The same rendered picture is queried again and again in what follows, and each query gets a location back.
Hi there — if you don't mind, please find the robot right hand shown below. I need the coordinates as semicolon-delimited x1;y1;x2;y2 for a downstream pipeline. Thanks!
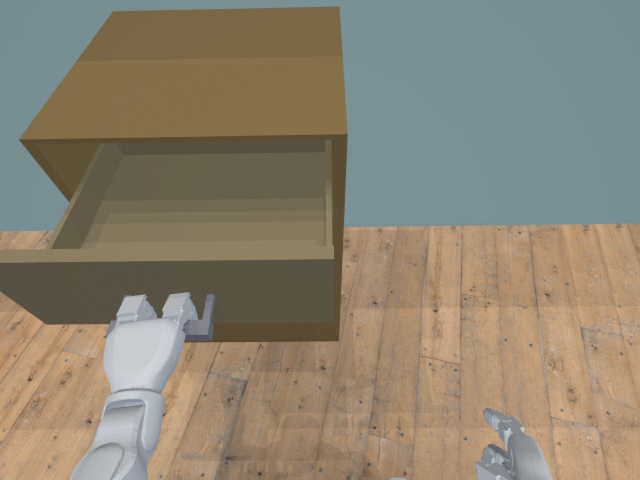
476;408;553;480

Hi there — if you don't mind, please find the cabinet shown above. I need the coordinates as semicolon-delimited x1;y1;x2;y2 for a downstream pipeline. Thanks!
19;6;348;343

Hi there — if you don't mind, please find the handle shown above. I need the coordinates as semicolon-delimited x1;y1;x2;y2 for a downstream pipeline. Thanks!
106;294;216;341

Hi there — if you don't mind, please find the drawer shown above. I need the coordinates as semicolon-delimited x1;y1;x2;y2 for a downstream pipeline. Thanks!
0;140;334;325

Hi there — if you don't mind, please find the robot left hand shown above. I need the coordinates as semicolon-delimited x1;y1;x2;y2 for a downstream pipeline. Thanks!
103;292;198;394

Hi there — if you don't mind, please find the robot left forearm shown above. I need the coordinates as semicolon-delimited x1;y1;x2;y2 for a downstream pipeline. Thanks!
70;388;165;480

